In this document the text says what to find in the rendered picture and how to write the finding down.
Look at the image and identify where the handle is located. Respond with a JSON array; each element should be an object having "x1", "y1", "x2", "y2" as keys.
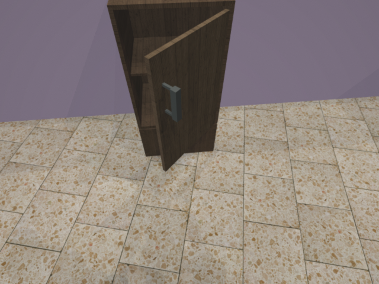
[{"x1": 162, "y1": 82, "x2": 182, "y2": 122}]

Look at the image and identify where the cupboard door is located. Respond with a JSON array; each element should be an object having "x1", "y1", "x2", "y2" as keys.
[{"x1": 144, "y1": 9, "x2": 230, "y2": 171}]

